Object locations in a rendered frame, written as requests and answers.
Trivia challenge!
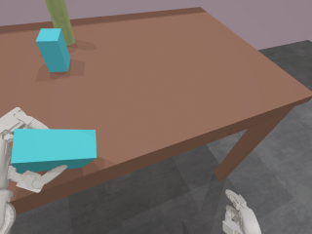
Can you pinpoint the left robot hand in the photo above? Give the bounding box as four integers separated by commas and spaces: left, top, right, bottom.
0, 107, 68, 193

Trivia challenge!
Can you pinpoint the table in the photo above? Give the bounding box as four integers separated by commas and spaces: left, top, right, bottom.
0, 7, 312, 215

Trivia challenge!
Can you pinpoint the robot left forearm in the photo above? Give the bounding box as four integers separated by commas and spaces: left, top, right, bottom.
0, 189, 17, 234

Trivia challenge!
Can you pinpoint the sponge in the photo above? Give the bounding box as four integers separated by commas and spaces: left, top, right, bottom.
11, 129, 97, 174

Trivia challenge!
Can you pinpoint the right robot hand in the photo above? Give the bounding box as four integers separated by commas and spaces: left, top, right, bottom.
222, 189, 261, 234

